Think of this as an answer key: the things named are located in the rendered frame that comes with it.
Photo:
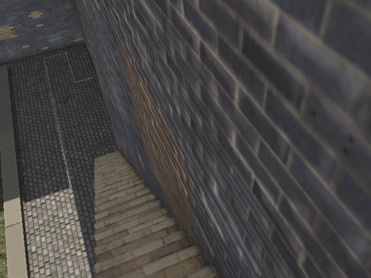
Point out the stairs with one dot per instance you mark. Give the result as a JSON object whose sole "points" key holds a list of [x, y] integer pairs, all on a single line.
{"points": [[135, 235]]}

